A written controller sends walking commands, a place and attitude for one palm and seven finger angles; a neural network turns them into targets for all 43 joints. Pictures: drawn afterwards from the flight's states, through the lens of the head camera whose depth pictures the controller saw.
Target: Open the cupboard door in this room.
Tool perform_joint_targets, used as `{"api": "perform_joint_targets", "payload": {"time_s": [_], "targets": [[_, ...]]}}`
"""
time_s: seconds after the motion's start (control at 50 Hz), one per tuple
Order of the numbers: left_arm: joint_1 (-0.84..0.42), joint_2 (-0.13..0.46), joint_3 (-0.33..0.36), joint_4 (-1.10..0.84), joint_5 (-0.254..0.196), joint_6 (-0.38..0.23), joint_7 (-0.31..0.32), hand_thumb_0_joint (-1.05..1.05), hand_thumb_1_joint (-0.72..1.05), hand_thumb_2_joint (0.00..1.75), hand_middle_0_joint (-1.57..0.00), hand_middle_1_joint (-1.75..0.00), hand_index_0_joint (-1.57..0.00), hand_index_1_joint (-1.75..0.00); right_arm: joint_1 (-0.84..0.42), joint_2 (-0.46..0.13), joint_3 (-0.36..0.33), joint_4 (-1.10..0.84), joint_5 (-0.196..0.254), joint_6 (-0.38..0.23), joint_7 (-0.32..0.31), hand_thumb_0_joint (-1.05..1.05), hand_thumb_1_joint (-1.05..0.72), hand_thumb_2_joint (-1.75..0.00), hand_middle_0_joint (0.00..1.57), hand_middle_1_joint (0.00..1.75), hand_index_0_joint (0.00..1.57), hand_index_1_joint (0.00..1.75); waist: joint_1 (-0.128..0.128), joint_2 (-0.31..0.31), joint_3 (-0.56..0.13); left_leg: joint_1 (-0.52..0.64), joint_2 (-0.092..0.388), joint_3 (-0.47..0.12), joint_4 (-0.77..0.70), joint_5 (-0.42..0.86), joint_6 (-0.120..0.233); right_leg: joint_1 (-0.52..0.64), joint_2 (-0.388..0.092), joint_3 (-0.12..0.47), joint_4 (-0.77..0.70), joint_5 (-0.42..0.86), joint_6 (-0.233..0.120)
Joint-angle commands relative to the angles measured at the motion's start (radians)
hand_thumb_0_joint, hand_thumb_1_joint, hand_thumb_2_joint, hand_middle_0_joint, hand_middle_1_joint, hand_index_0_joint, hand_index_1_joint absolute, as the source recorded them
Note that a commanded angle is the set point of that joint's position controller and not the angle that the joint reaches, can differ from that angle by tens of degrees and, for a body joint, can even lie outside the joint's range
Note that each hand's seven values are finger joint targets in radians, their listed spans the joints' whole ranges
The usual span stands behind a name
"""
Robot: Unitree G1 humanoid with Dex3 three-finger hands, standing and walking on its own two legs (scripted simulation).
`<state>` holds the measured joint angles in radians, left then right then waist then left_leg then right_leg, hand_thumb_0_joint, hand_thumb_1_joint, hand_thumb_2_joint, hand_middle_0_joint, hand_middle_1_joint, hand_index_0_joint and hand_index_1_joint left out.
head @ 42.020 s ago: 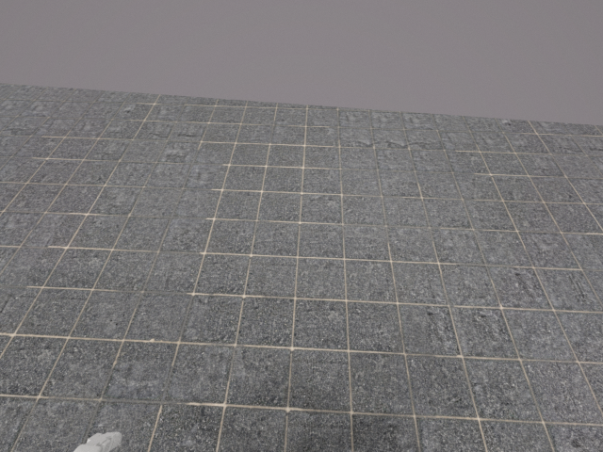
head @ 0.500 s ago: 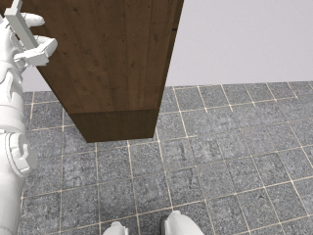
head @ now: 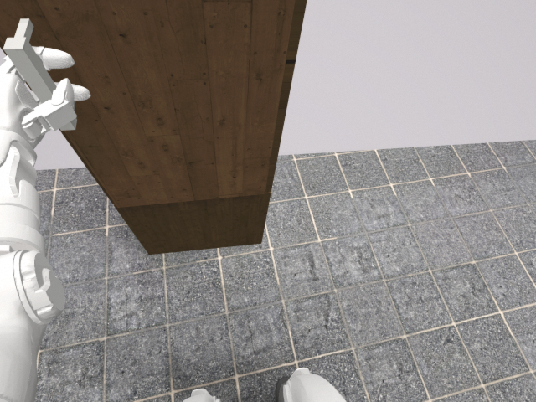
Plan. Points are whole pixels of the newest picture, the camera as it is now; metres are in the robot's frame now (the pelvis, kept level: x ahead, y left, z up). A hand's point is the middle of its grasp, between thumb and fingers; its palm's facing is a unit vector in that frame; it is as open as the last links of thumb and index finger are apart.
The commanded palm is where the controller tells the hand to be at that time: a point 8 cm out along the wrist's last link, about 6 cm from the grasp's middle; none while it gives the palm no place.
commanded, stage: pull the door open along its arc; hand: left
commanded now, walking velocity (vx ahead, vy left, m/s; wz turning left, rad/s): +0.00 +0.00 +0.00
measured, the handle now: (48, 79) +0.55 +0.26 +0.12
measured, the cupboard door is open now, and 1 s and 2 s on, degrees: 1 19 47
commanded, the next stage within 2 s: open thumb and fingers to let go in 1.40 s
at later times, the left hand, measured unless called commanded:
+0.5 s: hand (85, 154) +0.43 +0.19 +0.11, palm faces +0.40 -0.92 +0.02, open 5.4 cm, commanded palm +0.39 +0.23 +0.11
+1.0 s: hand (95, 165) +0.41 +0.18 +0.11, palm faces +0.47 -0.89 +0.01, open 5.5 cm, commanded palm +0.34 +0.21 +0.11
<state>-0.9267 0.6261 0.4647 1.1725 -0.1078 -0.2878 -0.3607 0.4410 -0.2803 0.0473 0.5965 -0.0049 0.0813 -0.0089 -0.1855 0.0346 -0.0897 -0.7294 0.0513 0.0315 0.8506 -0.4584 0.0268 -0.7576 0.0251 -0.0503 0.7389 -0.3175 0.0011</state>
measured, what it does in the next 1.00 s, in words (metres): stands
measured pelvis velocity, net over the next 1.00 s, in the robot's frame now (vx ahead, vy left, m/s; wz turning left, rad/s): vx -0.02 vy -0.02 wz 0.02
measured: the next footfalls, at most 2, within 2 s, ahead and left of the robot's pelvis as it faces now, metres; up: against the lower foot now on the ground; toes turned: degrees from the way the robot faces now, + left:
none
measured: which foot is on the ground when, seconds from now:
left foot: down 0.00-1.00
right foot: down 0.00-1.00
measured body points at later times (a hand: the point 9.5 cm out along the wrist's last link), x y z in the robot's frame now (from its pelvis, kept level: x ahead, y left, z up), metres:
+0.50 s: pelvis -0.01 -0.01 +0.01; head +0.05 +0.00 +0.45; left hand +0.40 +0.24 +0.11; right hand +0.13 -0.25 -0.10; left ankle -0.04 +0.09 -0.70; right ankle +0.01 -0.13 -0.70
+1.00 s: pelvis -0.02 -0.02 +0.02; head +0.03 -0.03 +0.46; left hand +0.38 +0.23 +0.11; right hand +0.01 -0.29 -0.11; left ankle -0.04 +0.09 -0.70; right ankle +0.01 -0.13 -0.70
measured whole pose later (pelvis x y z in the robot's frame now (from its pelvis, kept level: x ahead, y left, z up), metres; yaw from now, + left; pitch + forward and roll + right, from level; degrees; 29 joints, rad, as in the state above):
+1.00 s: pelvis -0.02 -0.02 +0.02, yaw +1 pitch +11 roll -1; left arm -0.55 0.19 0.34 0.76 -0.07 -0.32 0.29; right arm 0.41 -0.26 -0.03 0.71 -0.03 -0.01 0.00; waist -0.08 0.04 -0.09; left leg -0.53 0.04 0.03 0.72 -0.38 0.00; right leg -0.59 0.02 -0.05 0.67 -0.28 -0.03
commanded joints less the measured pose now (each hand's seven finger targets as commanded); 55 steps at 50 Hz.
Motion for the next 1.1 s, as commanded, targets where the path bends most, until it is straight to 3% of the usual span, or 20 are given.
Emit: {"api": "perform_joint_targets", "payload": {"time_s": [0.0,0.02,0.06,0.16,0.2,0.24,0.26,0.28,0.3,0.38,0.42,0.46,0.54,0.56,0.62,0.66,0.72,0.88,0.94,1.08], "targets": [[-0.238,0.265,0.046,-0.303,-0.061,-0.067,-0.012,0.00,0.90,0.90,-0.40,-1.35,-0.40,-1.35,0.138,-0.181,-0.078,-0.085,0.012,-0.010,-0.007,0.00,-0.90,-0.90,0.20,0.30,0.20,0.30,0.069,0.119,-0.500,0.281,-0.018,-0.057,-0.083,0.641,-0.007,0.347,0.024,0.014,-0.009,0.485,-0.024],[-0.205,0.258,0.049,-0.347,-0.070,-0.064,-0.012,0.00,0.90,0.90,-0.40,-1.35,-0.40,-1.35,0.127,-0.179,-0.080,-0.093,0.015,-0.009,-0.005,0.00,-0.90,-0.90,0.20,0.30,0.20,0.30,0.081,0.131,-0.503,0.293,-0.017,-0.056,-0.091,0.656,-0.009,0.358,0.023,0.012,-0.012,0.489,-0.024],[-0.098,0.232,0.056,-0.369,-0.094,-0.050,-0.011,0.00,0.90,0.90,-0.40,-1.35,-0.40,-1.35,0.110,-0.176,-0.082,-0.111,0.020,-0.009,-0.002,0.00,-0.90,-0.90,0.20,0.30,0.20,0.30,0.095,0.066,-0.475,0.264,-0.020,-0.044,-0.102,0.649,0.000,0.397,0.022,0.014,-0.019,0.513,-0.026],[0.160,0.142,0.043,-0.565,-0.139,-0.018,0.004,0.00,0.90,0.90,-0.40,-1.35,-0.40,-1.35,0.040,-0.154,-0.089,-0.163,0.035,-0.027,0.009,0.00,-0.90,-0.90,0.20,0.30,0.20,0.30,0.152,0.066,-0.460,0.258,-0.025,-0.022,-0.137,0.691,0.004,0.490,0.007,0.025,-0.024,0.582,-0.030],[0.213,0.109,0.032,-0.663,-0.149,-0.008,0.021,0.00,0.90,0.90,-0.40,-1.35,-0.40,-1.35,0.016,-0.143,-0.090,-0.170,0.038,-0.038,0.012,0.00,-0.90,-0.90,0.20,0.30,0.20,0.30,0.160,0.051,-0.445,0.264,-0.026,-0.021,-0.151,0.695,0.000,0.512,0.002,0.024,-0.027,0.595,-0.027],[0.212,0.051,-0.011,-0.714,-0.150,0.004,0.041,0.00,0.90,0.90,-0.40,-1.35,-0.40,-1.35,-0.009,-0.141,-0.091,-0.170,0.043,-0.048,0.009,0.00,-0.90,-0.90,0.20,0.30,0.20,0.30,0.140,0.022,-0.394,0.288,-0.027,-0.020,-0.162,0.651,-0.005,0.479,0.008,0.013,-0.043,0.551,-0.020],[0.135,0.043,0.080,-0.771,-0.178,0.015,0.164,0.00,0.90,0.90,-0.40,-1.35,-0.40,-1.35,-0.042,-0.115,-0.089,-0.171,0.041,-0.060,0.008,0.00,-0.90,-0.90,0.20,0.30,0.20,0.30,0.186,0.019,-0.351,0.257,-0.038,-0.027,-0.161,0.615,-0.013,0.454,0.014,-0.001,-0.057,0.509,-0.020],[0.119,-0.046,0.019,-0.755,-0.160,0.034,0.244,0.00,0.90,0.90,-0.40,-1.35,-0.40,-1.35,-0.051,-0.109,-0.087,-0.153,0.034,-0.070,0.010,0.00,-0.90,-0.90,0.20,0.30,0.20,0.30,0.158,0.044,-0.325,0.268,-0.040,-0.023,-0.173,0.571,-0.023,0.431,0.014,-0.005,-0.061,0.468,-0.017],[0.113,-0.090,-0.004,-0.724,-0.136,0.047,0.312,0.00,0.90,0.90,-0.40,-1.35,-0.40,-1.35,-0.042,-0.110,-0.089,-0.132,0.029,-0.079,0.011,0.00,-0.90,-0.90,0.20,0.30,0.20,0.30,0.142,-0.006,-0.285,0.253,-0.039,-0.031,-0.177,0.527,-0.026,0.404,0.014,-0.015,-0.065,0.426,-0.015],[-0.095,-0.165,-0.065,-0.693,0.019,0.053,0.575,0.00,0.90,0.90,-0.40,-1.35,-0.40,-1.35,-0.054,-0.094,-0.089,-0.065,-0.007,-0.097,0.006,0.00,-0.90,-0.90,0.20,0.30,0.20,0.30,0.110,0.026,-0.283,0.247,-0.049,-0.041,-0.166,0.405,-0.026,0.350,-0.003,-0.004,-0.062,0.314,-0.016],[-0.117,-0.220,-0.134,-0.671,0.093,0.037,0.635,0.00,0.90,0.90,-0.40,-1.35,-0.40,-1.35,-0.054,-0.088,-0.090,-0.050,-0.020,-0.103,0.007,0.00,-0.90,-0.90,0.20,0.30,0.20,0.30,0.097,0.037,-0.320,0.268,-0.050,-0.043,-0.159,0.387,-0.027,0.332,-0.008,-0.003,-0.057,0.294,-0.020],[-0.164,-0.247,-0.158,-0.648,0.110,0.012,0.667,0.00,0.90,0.90,-0.40,-1.35,-0.40,-1.35,-0.054,-0.088,-0.092,-0.040,-0.027,-0.108,0.001,0.00,-0.90,-0.90,0.20,0.30,0.20,0.30,0.084,-0.013,-0.350,0.268,-0.051,-0.047,-0.156,0.365,-0.024,0.346,-0.007,0.001,-0.066,0.285,-0.020],[-0.239,-0.269,-0.158,-0.579,0.104,-0.029,0.714,0.00,0.90,0.90,-0.40,-1.35,-0.40,-1.35,-0.081,-0.079,-0.086,-0.023,-0.032,-0.124,-0.011,0.00,-0.90,-0.90,0.20,0.30,0.20,0.30,0.087,0.001,-0.352,0.244,-0.059,-0.041,-0.162,0.317,-0.024,0.364,-0.010,0.011,-0.073,0.267,-0.020],[-0.241,-0.259,-0.163,-0.560,0.115,-0.043,0.709,0.00,0.90,0.90,-0.40,-1.35,-0.40,-1.35,-0.069,-0.084,-0.089,-0.017,-0.036,-0.126,-0.013,0.00,-0.90,-0.90,0.20,0.30,0.20,0.30,0.078,-0.041,-0.353,0.236,-0.057,-0.047,-0.162,0.314,-0.020,0.370,-0.009,0.011,-0.075,0.268,-0.018],[-0.277,-0.236,-0.158,-0.535,0.129,-0.078,0.707,0.00,0.90,0.90,-0.40,-1.35,-0.40,-1.35,-0.067,-0.082,-0.089,-0.006,-0.039,-0.132,-0.015,0.00,-0.90,-0.90,0.20,0.30,0.20,0.30,0.081,0.011,-0.363,0.234,-0.061,-0.037,-0.162,0.313,-0.017,0.379,-0.013,0.020,-0.076,0.281,-0.018],[-0.282,-0.221,-0.142,-0.503,0.121,-0.097,0.697,0.00,0.90,0.90,-0.40,-1.35,-0.40,-1.35,-0.051,-0.087,-0.091,0.003,-0.042,-0.135,-0.017,0.00,-0.90,-0.90,0.20,0.30,0.20,0.30,0.074,-0.035,-0.361,0.221,-0.060,-0.040,-0.163,0.302,-0.012,0.389,-0.011,0.021,-0.084,0.277,-0.015],[-0.279,-0.206,-0.129,-0.489,0.111,-0.123,0.678,0.00,0.90,0.90,-0.40,-1.35,-0.40,-1.35,-0.040,-0.088,-0.094,0.012,-0.041,-0.138,-0.016,0.00,-0.90,-0.90,0.20,0.30,0.20,0.30,0.086,-0.005,-0.382,0.213,-0.065,-0.032,-0.170,0.292,-0.011,0.416,-0.012,0.029,-0.087,0.277,-0.016],[-0.025,-0.240,-0.118,-0.577,0.057,-0.129,0.643,0.00,0.90,0.90,-0.40,-1.35,-0.40,-1.35,-0.045,-0.095,-0.108,-0.011,-0.026,-0.138,-0.003,0.00,-0.90,-0.90,0.20,0.30,0.20,0.30,0.136,-0.017,-0.386,0.226,-0.062,-0.010,-0.204,0.324,-0.008,0.496,-0.007,0.029,-0.116,0.309,-0.021],[0.097,-0.300,-0.155,-0.693,0.045,-0.114,0.647,0.00,0.90,0.90,-0.40,-1.35,-0.40,-1.35,-0.070,-0.092,-0.112,-0.032,-0.019,-0.145,0.003,0.00,-0.90,-0.90,0.20,0.30,0.20,0.30,0.158,0.008,-0.365,0.259,-0.060,-0.001,-0.224,0.349,-0.010,0.506,-0.004,0.020,-0.128,0.318,-0.026],[0.357,-0.442,-0.266,-0.950,0.034,-0.043,0.693,0.00,0.90,0.90,-0.40,-1.35,-0.40,-1.35,-0.161,-0.074,-0.108,-0.077,-0.014,-0.166,0.004,0.00,-0.90,-0.90,0.20,0.30,0.20,0.30,0.181,-0.046,-0.274,0.307,-0.052,0.005,-0.273,0.345,-0.011,0.529,-0.013,0.011,-0.165,0.290,-0.024]]}}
